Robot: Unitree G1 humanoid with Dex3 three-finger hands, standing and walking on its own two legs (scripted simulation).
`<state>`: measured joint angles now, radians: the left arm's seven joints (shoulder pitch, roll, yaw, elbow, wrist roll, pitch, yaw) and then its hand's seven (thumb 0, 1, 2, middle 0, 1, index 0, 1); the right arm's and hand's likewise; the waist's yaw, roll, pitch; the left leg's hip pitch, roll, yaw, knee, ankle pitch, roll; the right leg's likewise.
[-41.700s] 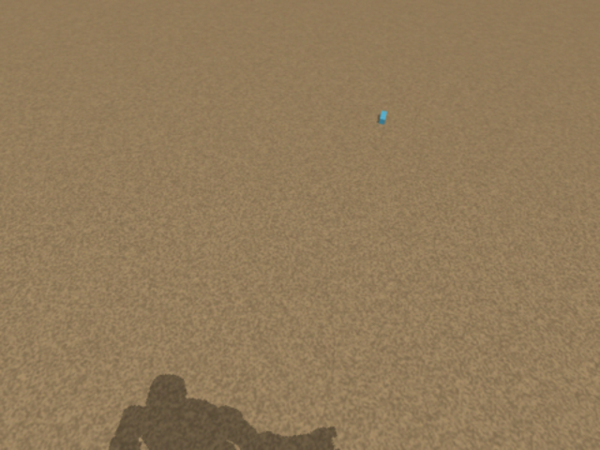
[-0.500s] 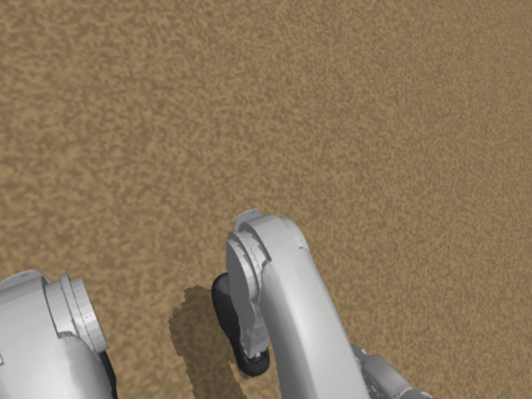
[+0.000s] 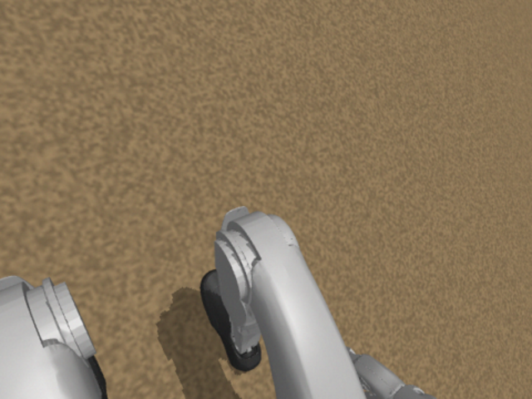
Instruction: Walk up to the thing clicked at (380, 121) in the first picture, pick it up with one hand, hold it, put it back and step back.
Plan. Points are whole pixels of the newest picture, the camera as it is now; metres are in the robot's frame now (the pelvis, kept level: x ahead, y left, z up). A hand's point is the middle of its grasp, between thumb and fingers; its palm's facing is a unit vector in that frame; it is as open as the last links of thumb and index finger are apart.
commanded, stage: open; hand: left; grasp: from above
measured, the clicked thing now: out of the picture +0.44 +0.31 -0.28
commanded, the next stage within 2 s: withdraw in 0.94 s
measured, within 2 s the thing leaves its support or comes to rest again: neither
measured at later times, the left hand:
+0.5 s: hand out of the picture +0.42 +0.30 -0.25, palm faces -0.43 -0.18 -0.88, open 10.4 cm
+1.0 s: hand out of the picture +0.43 +0.31 -0.25, palm faces -0.43 -0.18 -0.88, open 12.3 cm
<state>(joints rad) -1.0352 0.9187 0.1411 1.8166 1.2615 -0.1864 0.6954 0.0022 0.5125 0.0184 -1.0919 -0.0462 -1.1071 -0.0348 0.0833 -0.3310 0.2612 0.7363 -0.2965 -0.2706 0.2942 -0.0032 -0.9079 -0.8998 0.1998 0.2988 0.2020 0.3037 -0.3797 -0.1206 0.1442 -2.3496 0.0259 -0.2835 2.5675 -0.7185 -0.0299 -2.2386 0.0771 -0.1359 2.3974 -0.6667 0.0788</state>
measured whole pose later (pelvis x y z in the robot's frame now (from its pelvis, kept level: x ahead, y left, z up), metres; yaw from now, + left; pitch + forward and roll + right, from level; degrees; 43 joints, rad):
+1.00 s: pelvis +0.00 +0.00 +0.00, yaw +0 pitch +27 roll -14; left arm -1.03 0.94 0.12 1.78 1.24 -0.18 0.68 0.01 -0.20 0.75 -0.35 -0.73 -0.35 -0.74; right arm 0.09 -0.35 0.28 0.71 -0.28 -0.30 0.31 0.00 -0.90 -0.90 0.20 0.30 0.20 0.30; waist -0.38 -0.14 0.17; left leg -2.34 0.02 -0.29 2.56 -0.72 -0.03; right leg -2.22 0.07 -0.15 2.38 -0.66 0.07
